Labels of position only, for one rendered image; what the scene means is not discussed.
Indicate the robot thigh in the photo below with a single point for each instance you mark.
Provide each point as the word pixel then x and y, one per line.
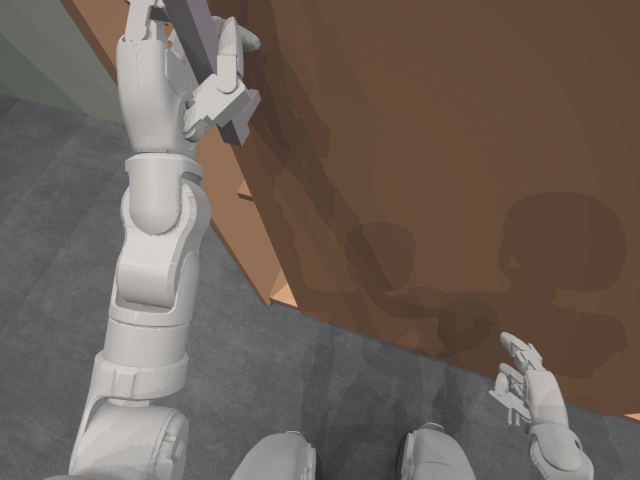
pixel 282 456
pixel 433 455

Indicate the right robot forearm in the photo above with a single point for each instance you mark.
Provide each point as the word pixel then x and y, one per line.
pixel 556 453

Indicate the handle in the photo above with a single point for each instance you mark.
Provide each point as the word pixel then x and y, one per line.
pixel 196 31

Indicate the wardrobe door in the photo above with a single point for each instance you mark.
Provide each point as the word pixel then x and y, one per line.
pixel 432 173

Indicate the left robot forearm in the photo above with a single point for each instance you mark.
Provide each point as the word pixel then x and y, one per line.
pixel 165 214

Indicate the left robot thigh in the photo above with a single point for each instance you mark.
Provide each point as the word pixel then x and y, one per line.
pixel 282 456

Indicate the right robot thigh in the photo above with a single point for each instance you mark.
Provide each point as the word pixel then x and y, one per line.
pixel 433 455

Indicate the robot left hand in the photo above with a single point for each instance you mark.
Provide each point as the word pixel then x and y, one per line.
pixel 154 82

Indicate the robot right hand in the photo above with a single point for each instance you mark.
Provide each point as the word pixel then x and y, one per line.
pixel 536 397

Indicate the left robot upper arm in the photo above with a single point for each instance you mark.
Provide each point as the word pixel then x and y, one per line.
pixel 132 443

